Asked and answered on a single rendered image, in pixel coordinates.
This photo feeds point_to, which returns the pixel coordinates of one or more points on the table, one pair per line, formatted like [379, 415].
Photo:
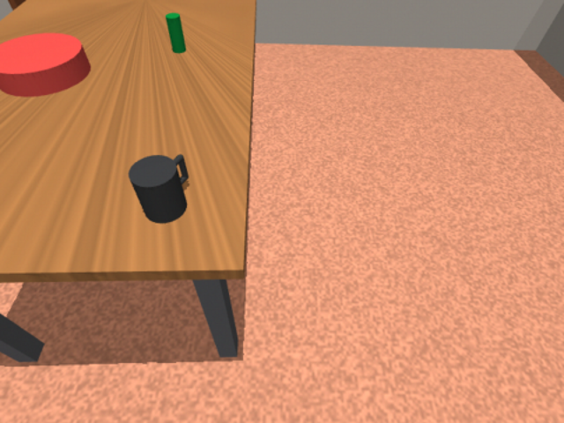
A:
[68, 210]

